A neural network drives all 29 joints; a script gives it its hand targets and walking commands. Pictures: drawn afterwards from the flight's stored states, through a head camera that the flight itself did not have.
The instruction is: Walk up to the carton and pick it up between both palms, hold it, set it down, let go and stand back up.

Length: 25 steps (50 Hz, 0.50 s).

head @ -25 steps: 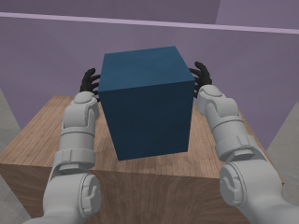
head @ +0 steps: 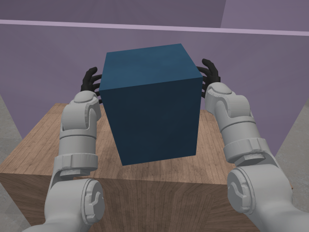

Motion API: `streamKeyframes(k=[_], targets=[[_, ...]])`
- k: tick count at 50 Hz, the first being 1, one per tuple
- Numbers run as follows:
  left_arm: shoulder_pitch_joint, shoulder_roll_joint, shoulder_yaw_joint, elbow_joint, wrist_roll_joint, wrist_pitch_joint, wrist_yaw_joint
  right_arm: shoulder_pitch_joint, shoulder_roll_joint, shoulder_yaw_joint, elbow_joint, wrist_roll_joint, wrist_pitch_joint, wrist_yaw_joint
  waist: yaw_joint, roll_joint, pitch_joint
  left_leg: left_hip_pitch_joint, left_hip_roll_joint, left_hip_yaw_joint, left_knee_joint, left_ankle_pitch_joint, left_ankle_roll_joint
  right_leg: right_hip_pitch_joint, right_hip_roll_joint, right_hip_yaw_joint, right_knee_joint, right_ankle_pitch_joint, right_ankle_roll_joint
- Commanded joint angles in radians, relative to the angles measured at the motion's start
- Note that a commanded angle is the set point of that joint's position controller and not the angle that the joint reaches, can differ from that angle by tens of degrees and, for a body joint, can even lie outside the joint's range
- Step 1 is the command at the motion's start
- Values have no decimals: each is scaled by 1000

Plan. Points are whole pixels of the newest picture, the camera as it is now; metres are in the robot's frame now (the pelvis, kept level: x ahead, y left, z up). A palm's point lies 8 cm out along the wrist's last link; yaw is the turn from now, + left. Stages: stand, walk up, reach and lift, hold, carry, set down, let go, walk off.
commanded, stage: hold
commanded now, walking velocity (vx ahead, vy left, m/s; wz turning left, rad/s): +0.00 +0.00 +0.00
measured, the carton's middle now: (151, 104) +0.42 +0.04 +0.20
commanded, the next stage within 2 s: none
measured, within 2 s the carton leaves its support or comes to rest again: neither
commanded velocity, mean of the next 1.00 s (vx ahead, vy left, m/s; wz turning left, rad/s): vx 0.00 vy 0.00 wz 0.00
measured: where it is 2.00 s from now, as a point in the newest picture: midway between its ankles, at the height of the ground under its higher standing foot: outside the picture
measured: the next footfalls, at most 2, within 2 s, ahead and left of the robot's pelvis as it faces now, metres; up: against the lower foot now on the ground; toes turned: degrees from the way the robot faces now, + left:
none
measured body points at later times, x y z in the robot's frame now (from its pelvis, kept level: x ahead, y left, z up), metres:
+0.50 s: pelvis +0.00 +0.00 +0.00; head -0.08 +0.01 +0.44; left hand +0.38 +0.19 +0.25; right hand +0.40 -0.11 +0.27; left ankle +0.07 +0.13 -0.75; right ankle +0.02 -0.12 -0.75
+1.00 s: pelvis +0.00 +0.00 +0.00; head -0.08 +0.01 +0.44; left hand +0.38 +0.19 +0.25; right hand +0.40 -0.11 +0.27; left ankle +0.07 +0.13 -0.75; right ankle +0.02 -0.12 -0.75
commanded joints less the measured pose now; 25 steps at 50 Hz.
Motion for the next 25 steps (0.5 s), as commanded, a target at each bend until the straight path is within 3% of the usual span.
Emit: streamKeyframes(k=[1, 3, 4, 5, 6, 7, 8, 9, 11, 13, 15, 16, 17, 18, 19, 20, 21, 22, 23, 24, 25], targets=[[-987, -617, -516, -360, -153, -53, -252, -804, 606, 310, -280, 209, -22, 66, -207, 95, -467, 272, -113, -29, -31, -34, -14, 298, -11, 43, -9, 250, 52], [-969, -627, -523, -328, -165, -50, -247, -816, 578, 315, -277, 231, -15, 64, -205, 123, -453, 264, -119, -41, -34, -28, -19, 291, -8, 36, -12, 235, 53], [-1028, -621, -516, -361, -156, -53, -244, -785, 588, 293, -243, 222, -7, 63, -219, 132, -460, 285, -113, -42, -41, -32, -28, 283, -8, 34, -16, 223, 52], [-1009, -595, -482, -330, -146, -50, -245, -782, 580, 288, -207, 214, 4, 67, -208, 111, -412, 263, -113, -41, -48, -60, -17, 260, -13, 30, -26, 194, 59], [-1038, -607, -495, -410, -145, -51, -241, -757, 624, 319, -219, 230, -1, 67, -206, 131, -461, 290, -113, -38, -36, 7, -26, 285, -6, 34, -5, 261, 50], [-976, -599, -480, -314, -126, -34, -246, -773, 576, 292, -199, 222, 2, 66, -205, 110, -401, 265, -112, -34, -37, -24, -27, 275, -3, 33, -14, 223, 52], [-1036, -619, -489, -315, -149, -43, -248, -817, 593, 286, -228, 218, -4, 70, -203, 113, -412, 247, -114, -33, -41, -94, -17, 248, -12, 37, -22, 151, 55], [-1040, -605, -495, -387, -153, -46, -247, -808, 613, 315, -247, 238, -3, 72, -194, 114, -479, 261, -113, -32, -31, -40, -15, 282, -12, 40, -3, 222, 53], [-999, -599, -474, -310, -138, -32, -247, -814, 583, 314, -265, 233, 4, 64, -191, 103, -416, 263, -119, -32, -41, -71, -10, 258, -10, 42, -23, 187, 56], [-1023, -600, -474, -306, -139, -41, -249, -835, 596, 293, -199, 203, 8, 72, -198, 101, -396, 238, -112, -36, -51, -107, -10, 233, -14, 35, -29, 128, 60], [-1050, -609, -487, -374, -150, -45, -242, -797, 614, 305, -237, 233, 4, 74, -190, 124, -466, 263, -108, -33, -35, -49, -12, 260, -8, 35, -9, 201, 50], [-1020, -610, -492, -339, -158, -44, -246, -799, 603, 298, -222, 213, 9, 75, -205, 96, -445, 258, -110, -40, -45, -76, -7, 266, -12, 44, -23, 191, 52], [-1041, -593, -478, -322, -164, -48, -243, -832, 592, 296, -227, 213, 5, 77, -192, 92, -427, 245, -113, -37, -43, -76, -4, 233, -11, 34, -25, 147, 59], [-1005, -601, -476, -295, -149, -46, -241, -842, 601, 307, -238, 222, -2, 72, -191, 86, -451, 253, -114, -35, -36, -57, -6, 252, -9, 33, -20, 183, 58], [-1013, -605, -483, -315, -144, -40, -249, -831, 602, 313, -256, 226, -3, 71, -198, 112, -456, 255, -113, -26, -36, -65, -12, 261, -12, 41, -17, 191, 58], [-990, -578, -454, -277, -119, -31, -250, -806, 584, 291, -187, 227, 9, 72, -195, 108, -391, 244, -110, -32, -43, -76, -10, 250, -11, 34, -19, 176, 56], [-1007, -600, -478, -303, -138, -36, -251, -837, 601, 312, -248, 224, 5, 73, -188, 97, -432, 258, -112, -30, -42, -49, -8, 245, -11, 43, -20, 200, 58], [-1022, -566, -457, -331, -140, -43, -251, -797, 608, 315, -211, 221, 14, 70, -192, 63, -425, 247, -117, -25, -38, -64, -7, 278, -14, 46, -17, 199, 62], [-1034, -596, -475, -332, -153, -48, -250, -803, 606, 316, -233, 232, 6, 69, -198, 96, -427, 245, -114, -29, -41, -76, -9, 256, -12, 42, -20, 173, 56], [-1058, -588, -466, -294, -138, -39, -254, -808, 599, 287, -173, 214, 14, 71, -201, 105, -394, 250, -109, -31, -54, -130, -8, 221, -19, 41, -25, 114, 58], [-1043, -593, -471, -300, -141, -39, -251, -823, 623, 283, -197, 209, 4, 72, -198, 72, -409, 240, -112, -23, -52, -105, -4, 236, -15, 43, -24, 146, 59]])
